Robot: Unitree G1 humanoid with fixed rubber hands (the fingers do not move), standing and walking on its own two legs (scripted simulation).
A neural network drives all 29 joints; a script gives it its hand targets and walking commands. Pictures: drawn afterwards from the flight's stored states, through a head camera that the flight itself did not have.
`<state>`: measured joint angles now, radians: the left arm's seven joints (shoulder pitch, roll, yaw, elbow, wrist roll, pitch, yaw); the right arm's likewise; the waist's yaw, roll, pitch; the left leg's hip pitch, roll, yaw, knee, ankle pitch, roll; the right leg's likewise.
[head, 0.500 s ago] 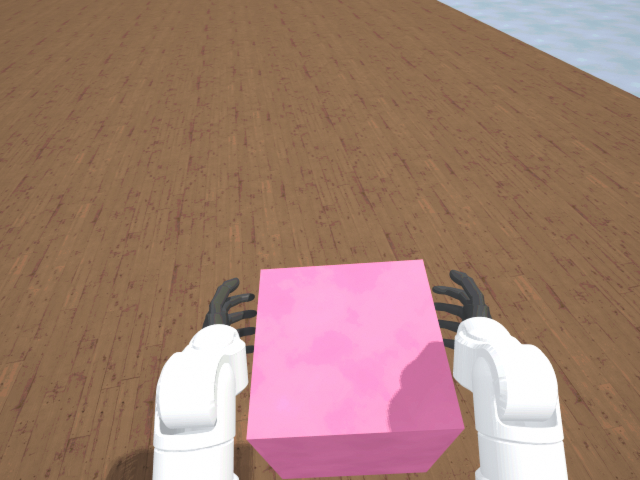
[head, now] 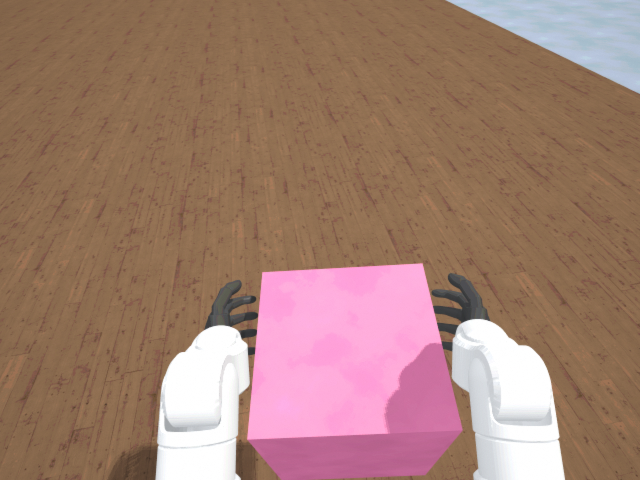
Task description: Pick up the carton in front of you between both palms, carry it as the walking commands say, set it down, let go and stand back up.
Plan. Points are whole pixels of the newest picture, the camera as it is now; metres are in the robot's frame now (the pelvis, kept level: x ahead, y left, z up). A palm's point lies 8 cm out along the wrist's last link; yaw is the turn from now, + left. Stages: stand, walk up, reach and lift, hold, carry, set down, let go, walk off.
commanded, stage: carry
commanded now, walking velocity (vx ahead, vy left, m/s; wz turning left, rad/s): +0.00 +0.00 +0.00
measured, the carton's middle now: (347, 378) +0.28 +0.00 -0.03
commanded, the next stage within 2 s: hold in 1.34 s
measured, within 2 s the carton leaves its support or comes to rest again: neither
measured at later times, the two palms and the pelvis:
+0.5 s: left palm (227, 386) +0.24 +0.14 +0.04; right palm (477, 385) +0.24 -0.15 +0.04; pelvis -0.05 +0.00 +0.00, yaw +0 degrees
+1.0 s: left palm (224, 389) +0.23 +0.15 +0.04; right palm (477, 387) +0.23 -0.15 +0.04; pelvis -0.06 +0.00 +0.00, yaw +0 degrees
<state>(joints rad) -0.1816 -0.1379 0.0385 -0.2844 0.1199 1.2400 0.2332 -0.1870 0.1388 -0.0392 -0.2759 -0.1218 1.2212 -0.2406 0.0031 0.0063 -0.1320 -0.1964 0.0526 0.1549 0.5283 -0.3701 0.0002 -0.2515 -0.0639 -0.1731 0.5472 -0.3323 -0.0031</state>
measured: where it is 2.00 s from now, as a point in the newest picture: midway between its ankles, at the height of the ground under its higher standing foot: outside the picture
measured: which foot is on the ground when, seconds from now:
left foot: down 0.00-1.00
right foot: down 0.00-1.00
